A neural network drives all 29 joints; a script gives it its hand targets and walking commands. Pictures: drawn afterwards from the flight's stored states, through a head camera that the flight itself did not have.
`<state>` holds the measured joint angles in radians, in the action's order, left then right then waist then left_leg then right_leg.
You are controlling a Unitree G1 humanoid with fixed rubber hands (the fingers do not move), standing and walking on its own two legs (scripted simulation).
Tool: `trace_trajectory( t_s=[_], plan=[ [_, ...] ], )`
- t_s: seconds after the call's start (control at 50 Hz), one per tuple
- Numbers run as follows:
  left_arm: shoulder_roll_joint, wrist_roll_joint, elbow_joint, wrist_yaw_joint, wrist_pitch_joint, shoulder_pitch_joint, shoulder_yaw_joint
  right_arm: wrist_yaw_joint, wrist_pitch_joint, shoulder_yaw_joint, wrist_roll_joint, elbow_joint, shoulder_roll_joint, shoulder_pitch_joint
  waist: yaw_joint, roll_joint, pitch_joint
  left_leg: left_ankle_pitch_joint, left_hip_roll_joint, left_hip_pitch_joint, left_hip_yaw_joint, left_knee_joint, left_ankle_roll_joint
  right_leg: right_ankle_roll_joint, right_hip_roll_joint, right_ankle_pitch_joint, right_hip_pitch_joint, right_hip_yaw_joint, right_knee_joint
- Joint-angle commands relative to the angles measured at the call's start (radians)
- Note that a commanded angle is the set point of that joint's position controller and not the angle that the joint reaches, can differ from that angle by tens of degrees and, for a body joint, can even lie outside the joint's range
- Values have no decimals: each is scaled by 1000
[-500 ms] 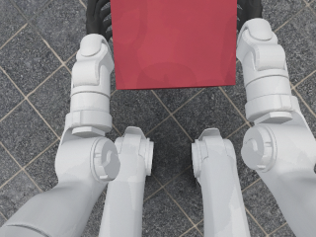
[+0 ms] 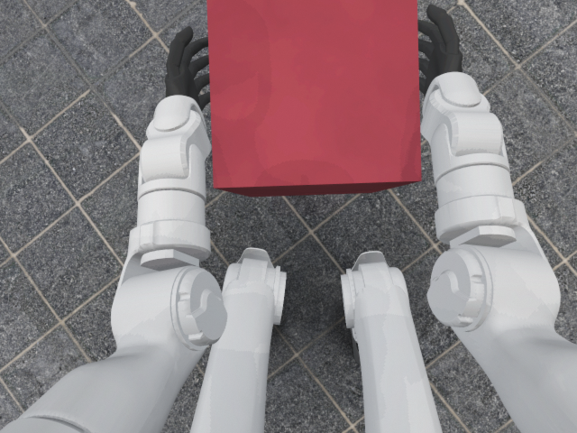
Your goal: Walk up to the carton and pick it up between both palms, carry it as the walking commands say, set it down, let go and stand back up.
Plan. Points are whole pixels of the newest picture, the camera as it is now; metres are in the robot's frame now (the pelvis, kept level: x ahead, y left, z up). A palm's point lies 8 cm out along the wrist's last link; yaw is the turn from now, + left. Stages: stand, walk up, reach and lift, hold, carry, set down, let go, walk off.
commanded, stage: reach and lift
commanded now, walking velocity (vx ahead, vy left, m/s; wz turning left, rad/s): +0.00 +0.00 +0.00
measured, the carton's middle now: (310, 102) +0.52 +0.01 -0.15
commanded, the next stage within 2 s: none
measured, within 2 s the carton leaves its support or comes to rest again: neither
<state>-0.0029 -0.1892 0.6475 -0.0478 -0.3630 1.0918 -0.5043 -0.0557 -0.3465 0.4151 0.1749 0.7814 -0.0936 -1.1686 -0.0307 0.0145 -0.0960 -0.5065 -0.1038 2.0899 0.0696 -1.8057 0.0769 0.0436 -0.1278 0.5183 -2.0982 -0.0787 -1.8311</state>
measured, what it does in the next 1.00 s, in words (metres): rises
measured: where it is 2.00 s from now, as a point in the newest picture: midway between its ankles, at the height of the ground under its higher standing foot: (308, 332)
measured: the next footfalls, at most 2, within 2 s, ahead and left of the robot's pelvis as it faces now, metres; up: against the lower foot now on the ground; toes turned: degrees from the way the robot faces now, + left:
none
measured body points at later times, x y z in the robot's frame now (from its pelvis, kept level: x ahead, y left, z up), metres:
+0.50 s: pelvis +0.01 +0.00 +0.06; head +0.27 +0.00 +0.43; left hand +0.49 +0.16 -0.01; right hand +0.52 -0.15 -0.01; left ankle +0.11 +0.13 -0.44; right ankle +0.10 -0.12 -0.44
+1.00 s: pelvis +0.03 +0.00 +0.12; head +0.24 +0.00 +0.52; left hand +0.47 +0.16 +0.06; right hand +0.49 -0.15 +0.06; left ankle +0.11 +0.13 -0.44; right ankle +0.10 -0.12 -0.44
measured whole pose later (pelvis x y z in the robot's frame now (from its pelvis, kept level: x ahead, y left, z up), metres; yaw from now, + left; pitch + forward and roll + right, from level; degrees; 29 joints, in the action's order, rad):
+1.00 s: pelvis +0.03 +0.00 +0.12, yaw -1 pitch +38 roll +1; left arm -0.09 -0.20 0.59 -0.04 -0.34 0.78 -0.45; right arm -0.04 -0.31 0.40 0.19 0.72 0.00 -0.86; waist -0.03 0.01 -0.20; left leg -0.47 -0.11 1.61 0.11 -1.42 0.06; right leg 0.03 -0.12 0.49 -1.61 -0.10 -1.44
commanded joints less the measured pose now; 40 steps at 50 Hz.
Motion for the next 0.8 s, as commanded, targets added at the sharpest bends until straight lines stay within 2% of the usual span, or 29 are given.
trace_trajectory(
  t_s=[0.0,0.46,0.78],
  plan=[
    [-971,138,-7,232,17,709,528,249,11,-462,-134,-8,1078,-598,-20,47,-1121,236,-65,-598,-169,161,-36,-13,-47,-249,646,140,200],
    [-1058,128,-15,230,12,562,573,262,14,-478,-120,-9,1139,-461,-7,19,-1065,254,-70,-770,-142,320,-30,-19,-54,-248,773,133,355],
    [-1094,133,-32,224,34,432,621,256,34,-523,-120,-25,1183,-336,-4,19,-1009,290,-72,-903,-119,443,-30,-16,-51,-281,914,108,483]
  ],
)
